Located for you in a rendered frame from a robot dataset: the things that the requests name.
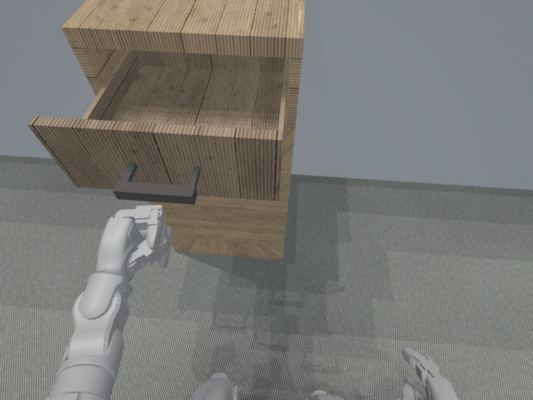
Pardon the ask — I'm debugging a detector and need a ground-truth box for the robot left hand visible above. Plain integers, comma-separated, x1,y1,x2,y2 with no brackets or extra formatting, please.
96,205,173,282

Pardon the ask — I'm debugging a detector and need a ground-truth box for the robot left thigh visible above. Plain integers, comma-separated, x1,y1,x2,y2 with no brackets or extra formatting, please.
187,378,239,400

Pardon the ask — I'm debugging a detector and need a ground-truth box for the drawer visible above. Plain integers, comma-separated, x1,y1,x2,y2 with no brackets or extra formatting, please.
28,50,289,201

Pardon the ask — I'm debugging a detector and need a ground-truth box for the robot left forearm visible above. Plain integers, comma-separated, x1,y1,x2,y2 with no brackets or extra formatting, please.
43,272,132,400

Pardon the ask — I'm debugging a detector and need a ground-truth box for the handle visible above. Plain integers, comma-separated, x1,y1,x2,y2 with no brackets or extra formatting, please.
113,162,201,205

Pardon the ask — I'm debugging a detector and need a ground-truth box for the left robot shin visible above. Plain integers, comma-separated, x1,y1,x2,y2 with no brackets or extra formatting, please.
211,373,228,380

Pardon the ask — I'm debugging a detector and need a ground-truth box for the robot right hand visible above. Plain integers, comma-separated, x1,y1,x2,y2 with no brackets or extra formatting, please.
398,347,459,400

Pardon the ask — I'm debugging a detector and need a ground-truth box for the cabinet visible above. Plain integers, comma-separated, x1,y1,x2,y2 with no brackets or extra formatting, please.
62,0,305,260

